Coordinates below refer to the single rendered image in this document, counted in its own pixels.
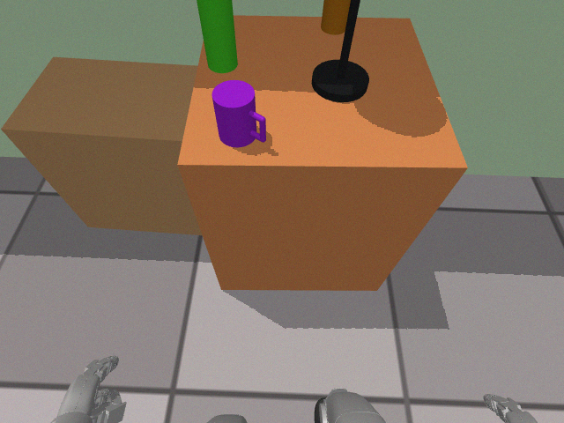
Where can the desk lamp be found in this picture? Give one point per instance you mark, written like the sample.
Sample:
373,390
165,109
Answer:
342,80

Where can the left robot hand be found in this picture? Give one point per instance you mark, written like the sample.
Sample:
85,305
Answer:
83,395

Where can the right robot hand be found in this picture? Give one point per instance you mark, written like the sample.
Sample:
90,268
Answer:
508,409

